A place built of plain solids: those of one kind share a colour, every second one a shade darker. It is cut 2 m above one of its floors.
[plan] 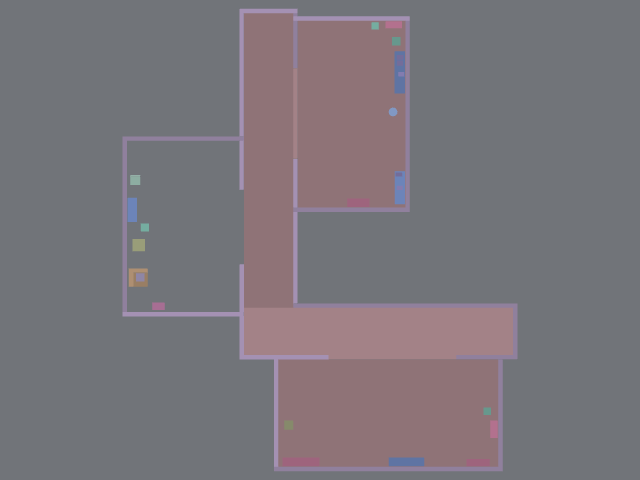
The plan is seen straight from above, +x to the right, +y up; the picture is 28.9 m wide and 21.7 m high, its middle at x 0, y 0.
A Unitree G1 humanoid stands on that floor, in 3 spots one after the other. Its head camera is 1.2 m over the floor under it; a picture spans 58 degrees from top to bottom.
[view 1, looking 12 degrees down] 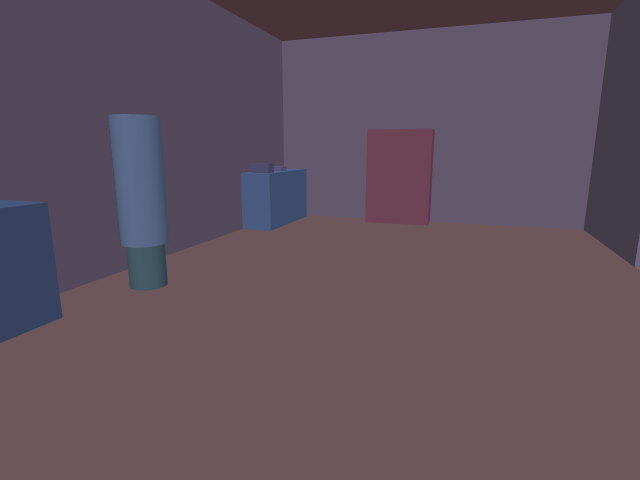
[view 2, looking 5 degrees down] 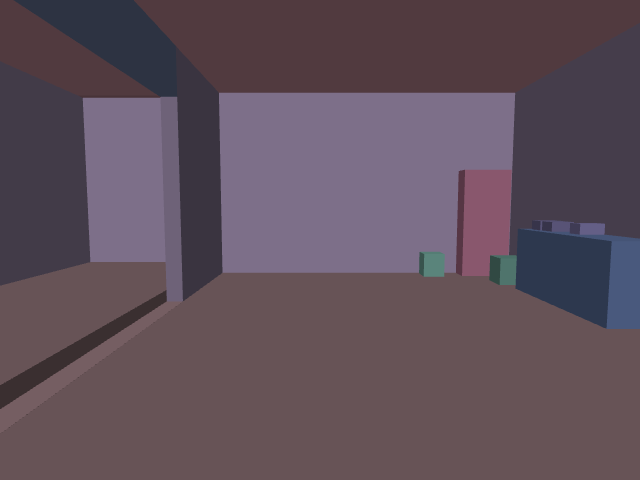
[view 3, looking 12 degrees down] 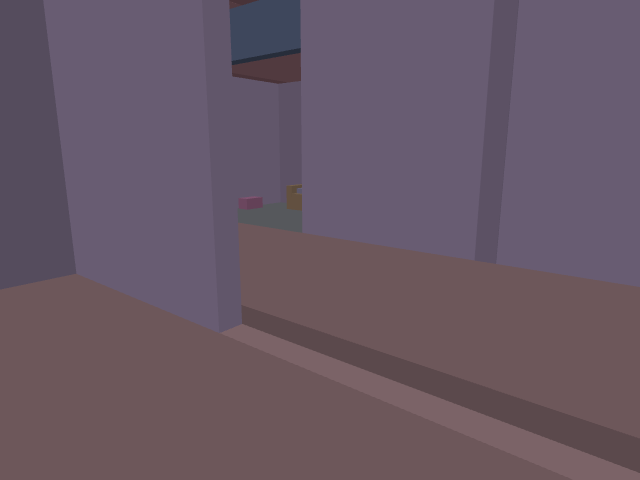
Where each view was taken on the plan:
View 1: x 0.65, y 8.80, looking -71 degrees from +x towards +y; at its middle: floor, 5.77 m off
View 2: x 0.65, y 2.60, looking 90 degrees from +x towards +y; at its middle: wall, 7.34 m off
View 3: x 0.65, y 5.87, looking -141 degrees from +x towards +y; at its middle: floor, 5.11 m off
